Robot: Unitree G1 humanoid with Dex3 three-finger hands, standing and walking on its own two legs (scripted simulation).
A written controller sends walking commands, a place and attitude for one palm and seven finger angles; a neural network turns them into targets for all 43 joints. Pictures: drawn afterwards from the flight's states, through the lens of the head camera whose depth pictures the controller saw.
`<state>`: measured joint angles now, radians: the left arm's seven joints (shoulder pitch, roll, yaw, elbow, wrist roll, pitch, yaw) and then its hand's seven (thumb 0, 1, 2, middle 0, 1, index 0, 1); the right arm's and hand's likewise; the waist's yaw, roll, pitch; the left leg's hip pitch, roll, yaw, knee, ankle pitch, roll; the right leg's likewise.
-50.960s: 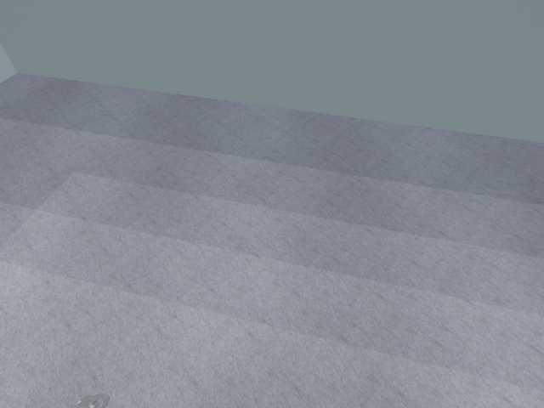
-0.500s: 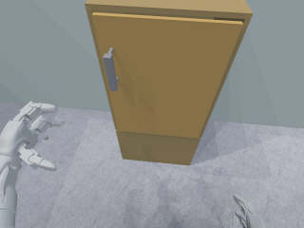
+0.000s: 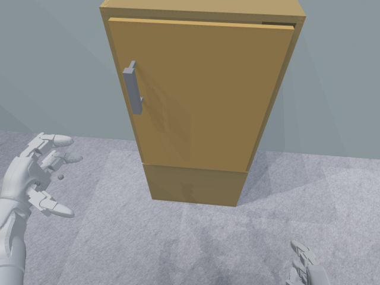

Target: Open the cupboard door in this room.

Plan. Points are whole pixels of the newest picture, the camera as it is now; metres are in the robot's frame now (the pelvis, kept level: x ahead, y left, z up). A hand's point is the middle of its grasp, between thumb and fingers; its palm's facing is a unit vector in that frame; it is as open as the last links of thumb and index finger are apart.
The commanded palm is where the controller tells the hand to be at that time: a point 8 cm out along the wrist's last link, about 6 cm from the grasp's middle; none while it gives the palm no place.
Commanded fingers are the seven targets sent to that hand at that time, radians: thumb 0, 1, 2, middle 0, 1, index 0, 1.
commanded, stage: move the hooked fingers beside the handle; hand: left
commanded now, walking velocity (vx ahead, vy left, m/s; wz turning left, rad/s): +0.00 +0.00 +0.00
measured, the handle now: (135, 88) +0.60 +0.20 +0.07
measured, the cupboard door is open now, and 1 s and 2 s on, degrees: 0 0 0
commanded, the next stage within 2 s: none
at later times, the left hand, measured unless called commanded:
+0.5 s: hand (78, 143) +0.38 +0.27 +0.09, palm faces -0.04 -1.00 +0.00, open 14.0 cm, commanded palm +0.36 +0.32 +0.09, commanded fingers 0.00 -0.50 0.30 -0.30 -1.20 -0.30 -1.20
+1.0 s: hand (97, 118) +0.46 +0.26 +0.08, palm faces -0.06 -1.00 +0.00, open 14.0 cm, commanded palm +0.45 +0.31 +0.08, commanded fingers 0.00 -0.50 0.30 -0.30 -1.20 -0.30 -1.20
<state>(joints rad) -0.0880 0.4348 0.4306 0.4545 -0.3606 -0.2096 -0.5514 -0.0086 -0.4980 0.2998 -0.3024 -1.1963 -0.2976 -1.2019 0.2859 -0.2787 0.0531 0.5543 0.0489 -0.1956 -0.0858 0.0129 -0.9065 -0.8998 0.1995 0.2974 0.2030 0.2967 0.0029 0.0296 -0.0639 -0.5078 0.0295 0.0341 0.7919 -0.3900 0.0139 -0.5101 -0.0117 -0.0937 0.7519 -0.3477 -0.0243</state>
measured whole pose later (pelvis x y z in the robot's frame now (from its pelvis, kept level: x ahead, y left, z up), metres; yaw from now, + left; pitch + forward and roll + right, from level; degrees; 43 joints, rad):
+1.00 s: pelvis +0.01 +0.02 -0.01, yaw -2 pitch +15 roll -2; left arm -0.75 0.60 0.44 1.10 -0.19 -0.31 -0.50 -0.01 -0.50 0.30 -0.30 -1.20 -0.30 -1.20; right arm 0.37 -0.29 0.05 0.60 0.03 -0.03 -0.06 0.01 -0.91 -0.90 0.20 0.30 0.20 0.30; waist -0.11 0.00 -0.08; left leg -0.73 0.04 0.05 0.89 -0.43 0.04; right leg -0.72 -0.01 -0.07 0.82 -0.36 0.00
